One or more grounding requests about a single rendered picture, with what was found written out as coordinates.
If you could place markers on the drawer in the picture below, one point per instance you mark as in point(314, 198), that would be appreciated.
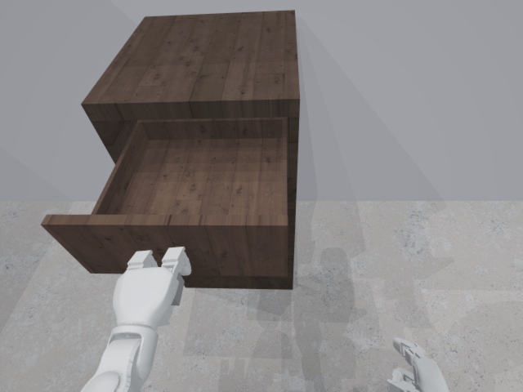
point(216, 186)

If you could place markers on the cabinet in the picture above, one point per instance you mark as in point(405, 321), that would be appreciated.
point(224, 65)

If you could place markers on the robot right hand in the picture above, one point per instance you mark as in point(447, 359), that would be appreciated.
point(426, 376)

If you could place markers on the robot left forearm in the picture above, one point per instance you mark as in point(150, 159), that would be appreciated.
point(127, 360)

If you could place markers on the robot left hand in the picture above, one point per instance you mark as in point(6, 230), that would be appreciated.
point(144, 293)

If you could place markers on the handle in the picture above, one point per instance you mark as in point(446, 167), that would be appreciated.
point(177, 298)

